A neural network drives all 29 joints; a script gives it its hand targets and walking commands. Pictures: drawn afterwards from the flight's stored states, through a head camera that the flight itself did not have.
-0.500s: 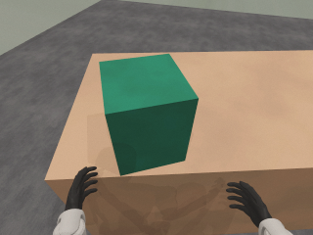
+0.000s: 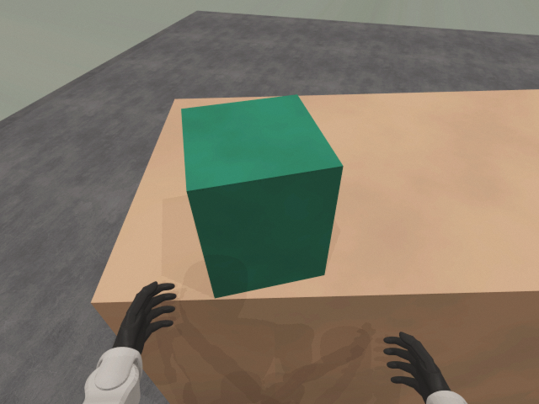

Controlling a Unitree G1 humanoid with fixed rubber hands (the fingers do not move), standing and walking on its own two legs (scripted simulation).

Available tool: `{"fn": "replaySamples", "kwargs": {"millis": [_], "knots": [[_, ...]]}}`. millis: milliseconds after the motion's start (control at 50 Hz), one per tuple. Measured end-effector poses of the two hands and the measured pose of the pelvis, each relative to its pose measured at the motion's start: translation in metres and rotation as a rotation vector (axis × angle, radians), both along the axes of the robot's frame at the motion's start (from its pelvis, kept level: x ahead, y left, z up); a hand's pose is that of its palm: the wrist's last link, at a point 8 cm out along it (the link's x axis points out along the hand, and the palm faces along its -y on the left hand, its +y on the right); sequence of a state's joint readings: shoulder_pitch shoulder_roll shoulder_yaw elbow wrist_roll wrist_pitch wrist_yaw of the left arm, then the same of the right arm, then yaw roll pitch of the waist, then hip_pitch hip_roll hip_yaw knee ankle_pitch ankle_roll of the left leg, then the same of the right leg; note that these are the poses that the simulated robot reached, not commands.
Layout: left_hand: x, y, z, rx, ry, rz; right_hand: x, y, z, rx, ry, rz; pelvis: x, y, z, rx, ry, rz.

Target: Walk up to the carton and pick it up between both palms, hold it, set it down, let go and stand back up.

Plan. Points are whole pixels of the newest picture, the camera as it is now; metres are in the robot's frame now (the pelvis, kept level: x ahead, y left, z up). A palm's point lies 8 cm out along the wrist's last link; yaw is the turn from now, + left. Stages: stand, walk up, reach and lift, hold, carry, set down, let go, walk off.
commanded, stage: let go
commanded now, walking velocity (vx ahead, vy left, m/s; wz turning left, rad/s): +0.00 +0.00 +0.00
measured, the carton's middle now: (256, 195) +0.44 +0.06 +0.09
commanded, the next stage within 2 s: stand in 0.30 s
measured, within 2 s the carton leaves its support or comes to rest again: neither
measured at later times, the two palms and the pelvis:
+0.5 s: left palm (128, 349) +0.20 +0.23 +0.00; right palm out of the picture +0.11 -0.25 -0.09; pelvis -0.01 +0.00 -0.01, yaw +3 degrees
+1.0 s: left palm out of the picture +0.06 +0.29 -0.13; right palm out of the picture +0.10 -0.23 -0.10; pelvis +0.00 +0.02 -0.01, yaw +4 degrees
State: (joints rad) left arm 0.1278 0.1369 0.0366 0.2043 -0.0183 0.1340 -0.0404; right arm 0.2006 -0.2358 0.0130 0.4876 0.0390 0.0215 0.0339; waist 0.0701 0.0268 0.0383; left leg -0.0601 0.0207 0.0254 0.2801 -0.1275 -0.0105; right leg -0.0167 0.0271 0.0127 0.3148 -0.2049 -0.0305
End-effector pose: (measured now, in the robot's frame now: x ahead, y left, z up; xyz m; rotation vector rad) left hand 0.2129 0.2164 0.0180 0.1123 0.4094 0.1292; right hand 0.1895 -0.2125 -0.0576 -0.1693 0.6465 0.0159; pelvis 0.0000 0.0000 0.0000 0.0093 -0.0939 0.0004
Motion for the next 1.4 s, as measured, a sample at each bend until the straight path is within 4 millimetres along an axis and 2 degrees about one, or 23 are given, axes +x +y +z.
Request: {"fn": "replaySamples", "kwargs": {"millis": [180,360,420,560,640,680,740,800,840,940,1020,1100,1200,1300,1400], "knots": [[0.000,0.002,0.001,0.005,0.025,-0.022,-0.005,0.005,-0.007,-0.011,0.035,-0.005,-0.009,-0.001,-0.002,0.001,-0.034,0.012],[-0.002,0.004,-0.002,0.016,0.024,-0.039,-0.021,-0.003,-0.012,-0.044,0.046,-0.023,-0.015,-0.001,-0.005,0.001,-0.025,0.036],[-0.006,0.006,-0.008,0.045,-0.044,-0.072,-0.040,-0.017,-0.021,-0.080,0.070,-0.039,-0.015,0.000,-0.009,-0.010,0.023,0.042],[-0.009,0.012,-0.018,0.070,-0.121,-0.131,-0.100,-0.040,-0.042,-0.126,0.257,-0.113,-0.009,0.007,-0.012,-0.022,0.057,0.061],[-0.010,0.014,-0.021,0.075,-0.128,-0.149,-0.115,-0.040,-0.045,-0.129,0.309,-0.137,-0.007,0.011,-0.013,-0.023,0.058,0.069],[-0.014,0.021,-0.034,0.083,-0.059,-0.124,-0.118,-0.038,-0.046,-0.124,0.318,-0.142,-0.006,0.013,-0.013,-0.023,0.059,0.071],[-0.034,0.039,-0.073,0.093,0.151,-0.065,-0.118,-0.032,-0.047,-0.113,0.317,-0.152,-0.006,0.015,-0.014,-0.023,0.060,0.067],[-0.066,0.056,-0.108,0.093,0.342,-0.011,-0.117,-0.028,-0.046,-0.116,0.322,-0.157,-0.006,0.017,-0.014,-0.026,0.063,0.066],[-0.088,0.064,-0.124,0.086,0.438,0.021,-0.115,-0.025,-0.045,-0.126,0.330,-0.153,-0.004,0.018,-0.014,-0.029,0.065,0.066],[-0.136,0.075,-0.146,0.056,0.593,0.087,-0.102,-0.019,-0.044,-0.154,0.338,-0.125,0.000,0.022,-0.014,-0.030,0.068,0.067],[-0.159,0.075,-0.153,0.034,0.661,0.113,-0.084,-0.013,-0.042,-0.165,0.310,-0.101,0.002,0.026,-0.014,-0.030,0.069,0.065],[-0.168,0.074,-0.154,0.023,0.685,0.121,-0.066,-0.006,-0.040,-0.163,0.269,-0.083,0.003,0.029,-0.013,-0.030,0.069,0.065],[-0.166,0.074,-0.152,0.024,0.678,0.113,-0.054,0.000,-0.038,-0.154,0.234,-0.075,0.004,0.032,-0.013,-0.030,0.071,0.060],[-0.155,0.076,-0.147,0.034,0.648,0.099,-0.055,0.002,-0.039,-0.145,0.231,-0.084,0.004,0.034,-0.012,-0.028,0.070,0.056],[-0.144,0.077,-0.144,0.043,0.622,0.086,-0.066,0.000,-0.042,-0.144,0.255,-0.100,0.004,0.035,-0.012,-0.027,0.066,0.055]]}}
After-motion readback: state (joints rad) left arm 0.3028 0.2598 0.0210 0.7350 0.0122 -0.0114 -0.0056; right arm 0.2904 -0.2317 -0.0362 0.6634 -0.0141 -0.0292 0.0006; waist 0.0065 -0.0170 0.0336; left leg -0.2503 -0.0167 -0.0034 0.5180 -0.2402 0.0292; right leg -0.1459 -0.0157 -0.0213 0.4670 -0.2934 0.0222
